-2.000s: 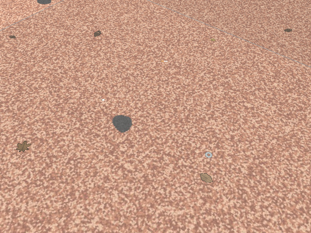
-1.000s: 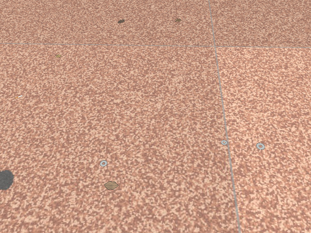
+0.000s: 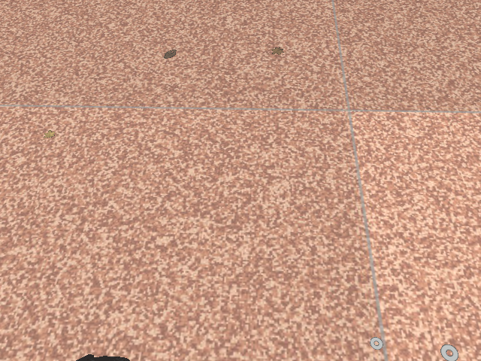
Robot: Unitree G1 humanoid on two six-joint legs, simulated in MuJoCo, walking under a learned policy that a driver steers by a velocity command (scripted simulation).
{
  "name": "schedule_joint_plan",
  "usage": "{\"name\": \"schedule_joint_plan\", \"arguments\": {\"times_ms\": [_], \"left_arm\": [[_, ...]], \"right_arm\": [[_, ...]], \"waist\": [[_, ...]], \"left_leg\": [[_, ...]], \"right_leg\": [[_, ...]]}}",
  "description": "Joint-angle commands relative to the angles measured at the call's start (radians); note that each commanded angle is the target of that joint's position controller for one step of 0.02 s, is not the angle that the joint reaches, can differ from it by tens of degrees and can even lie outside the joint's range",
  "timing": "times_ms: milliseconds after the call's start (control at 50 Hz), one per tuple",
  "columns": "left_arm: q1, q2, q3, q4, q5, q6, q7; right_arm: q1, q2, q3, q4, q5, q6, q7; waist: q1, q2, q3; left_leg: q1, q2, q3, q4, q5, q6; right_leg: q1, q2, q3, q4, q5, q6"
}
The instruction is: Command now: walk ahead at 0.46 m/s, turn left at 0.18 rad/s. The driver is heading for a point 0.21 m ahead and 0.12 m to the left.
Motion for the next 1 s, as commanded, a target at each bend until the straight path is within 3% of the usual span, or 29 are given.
{"name": "schedule_joint_plan", "arguments": {"times_ms": [20,40,60,100,140,180,240,320,380,400,420,440,460,480,520,560,600,620,680,740,1000], "left_arm": [[0.376,0.223,0.075,0.057,-0.019,0.006,0.016],[0.289,0.163,0.057,0.050,-0.029,0.000,0.016],[0.246,0.118,0.046,0.052,-0.029,-0.008,0.013],[0.229,0.070,0.030,0.075,-0.038,-0.020,0.017],[0.253,0.081,0.030,0.098,-0.040,-0.034,0.016],[0.252,0.100,0.031,0.114,-0.041,-0.036,0.018],[0.241,0.088,0.022,0.136,-0.040,-0.024,0.023],[0.306,0.096,0.022,0.187,-0.039,-0.009,0.026],[0.291,0.089,0.021,0.208,-0.045,0.009,0.035],[0.302,0.080,0.020,0.218,-0.044,0.013,0.038],[0.343,0.063,0.016,0.216,-0.034,0.014,0.041],[0.476,-0.015,0.000,0.245,-0.046,0.024,0.041],[0.481,0.004,0.004,0.279,-0.054,0.049,0.050],[0.425,0.033,0.014,0.271,-0.052,0.064,0.054],[0.368,0.017,0.014,0.271,-0.045,0.083,0.051],[0.394,-0.019,0.002,0.301,-0.038,0.089,0.050],[0.363,0.007,0.000,0.303,-0.027,0.082,0.052],[0.348,0.017,0.001,0.311,-0.029,0.078,0.052],[0.340,0.004,-0.002,0.324,-0.040,0.066,0.058],[0.341,0.002,-0.003,0.336,-0.041,0.061,0.063],[0.363,-0.021,-0.011,0.369,-0.041,0.066,0.068]], "right_arm": [[0.044,-0.145,-0.033,-0.062,0.004,-0.004,-0.012],[-0.010,-0.126,-0.034,-0.075,0.006,-0.008,-0.010],[-0.029,-0.095,-0.028,-0.071,0.003,-0.007,-0.009],[-0.008,-0.068,-0.028,-0.055,-0.020,0.019,-0.002],[0.001,-0.044,-0.028,-0.048,-0.023,0.038,0.003],[-0.022,-0.034,-0.027,-0.048,-0.027,0.049,0.005],[-0.120,-0.016,-0.011,-0.068,-0.025,0.052,0.004],[-0.188,-0.025,0.000,-0.066,-0.019,0.050,-0.011],[-0.166,-0.030,0.000,-0.043,-0.023,0.035,-0.021],[-0.142,-0.042,-0.001,-0.029,-0.028,0.024,-0.025],[-0.098,-0.107,-0.014,-0.015,-0.033,0.010,-0.031],[-0.106,-0.139,-0.016,-0.015,-0.022,0.013,-0.033],[-0.101,-0.097,-0.008,-0.011,-0.003,0.025,-0.034],[-0.133,-0.075,0.000,-0.012,-0.008,0.032,-0.034],[-0.212,-0.054,0.011,-0.016,-0.017,0.044,-0.042],[-0.267,-0.053,0.011,-0.013,-0.004,0.053,-0.046],[-0.252,-0.046,0.007,0.001,0.008,0.060,-0.042],[-0.235,-0.045,0.003,0.010,0.009,0.060,-0.038],[-0.188,-0.035,0.001,0.052,0.000,0.052,-0.038],[-0.184,-0.025,0.002,0.071,-0.002,0.047,-0.036],[-0.138,-0.001,0.014,0.141,-0.003,0.057,-0.041]], "waist": [[0.150,-0.097,-0.278],[0.113,-0.060,-0.148],[0.089,-0.040,-0.102],[0.044,-0.072,-0.077],[0.023,-0.079,-0.097],[0.010,-0.083,-0.096],[0.020,-0.110,-0.074],[0.059,-0.114,-0.090],[0.040,-0.090,-0.066],[0.029,-0.042,-0.067],[0.042,0.046,-0.110],[0.103,0.184,-0.166],[0.060,0.181,-0.183],[0.062,0.157,-0.121],[0.088,0.138,-0.081],[0.118,0.118,-0.073],[0.089,0.063,-0.019],[0.069,0.010,0.024],[0.057,-0.023,0.000],[0.057,-0.012,-0.024],[0.059,-0.005,0.013]], "left_leg": [[-0.584,0.008,-0.101,0.649,-0.010,0.040],[-0.575,0.038,-0.107,0.628,0.068,0.036],[-0.540,0.065,-0.101,0.585,0.104,0.027],[-0.458,0.075,-0.089,0.525,0.118,-0.002],[-0.427,0.049,-0.076,0.488,0.149,-0.020],[-0.436,0.043,-0.060,0.419,0.200,-0.033],[-0.397,0.054,-0.016,0.199,0.300,-0.041],[-0.324,0.048,0.015,0.044,0.349,-0.029],[-0.242,0.048,0.012,-0.111,0.366,0.001],[-0.163,0.067,-0.019,-0.222,0.493,0.010],[-0.047,0.182,-0.124,-0.220,0.813,0.021],[0.020,0.330,-0.252,-0.192,1.073,0.128],[-0.029,0.365,-0.318,-0.233,0.942,0.209],[-0.092,0.346,-0.330,-0.283,0.789,0.212],[-0.182,0.289,-0.277,-0.337,0.576,0.156],[-0.253,0.212,-0.204,-0.354,0.364,0.072],[-0.270,0.160,-0.173,-0.367,0.173,0.015],[-0.244,0.140,-0.154,-0.361,0.201,0.010],[-0.148,0.134,-0.133,-0.300,0.388,0.017],[-0.122,0.133,-0.123,-0.281,0.463,0.020],[-0.147,0.123,-0.117,-0.298,0.407,0.005]], "right_leg": [[0.683,-0.412,0.662,-0.244,-0.094,-0.187],[0.541,-0.377,0.484,-0.251,0.121,-0.170],[0.455,-0.330,0.360,-0.261,0.326,-0.145],[0.347,-0.266,0.199,-0.271,0.569,-0.106],[0.329,-0.249,0.136,-0.272,0.721,-0.109],[0.315,-0.229,0.082,-0.280,0.740,-0.113],[0.281,-0.180,0.007,-0.282,0.699,-0.094],[0.326,-0.198,0.026,-0.239,0.649,-0.098],[0.321,-0.207,0.061,-0.163,0.488,-0.077],[0.296,-0.179,0.063,-0.115,0.362,-0.042],[0.248,-0.130,0.046,-0.044,0.140,-0.003],[0.201,-0.037,0.003,0.032,-0.275,0.026],[0.217,0.007,0.017,0.067,-0.423,0.034],[0.197,0.015,0.038,0.083,-0.454,0.038],[0.237,0.007,0.056,0.027,-0.379,0.046],[0.345,-0.005,0.062,-0.124,-0.187,0.055],[0.315,-0.052,0.110,-0.193,-0.157,0.058],[0.259,-0.059,0.118,-0.195,-0.166,0.053],[0.249,-0.078,0.133,-0.232,-0.128,0.050],[0.271,-0.083,0.135,-0.238,-0.103,0.044],[0.279,-0.090,0.136,-0.249,-0.108,0.035]]}}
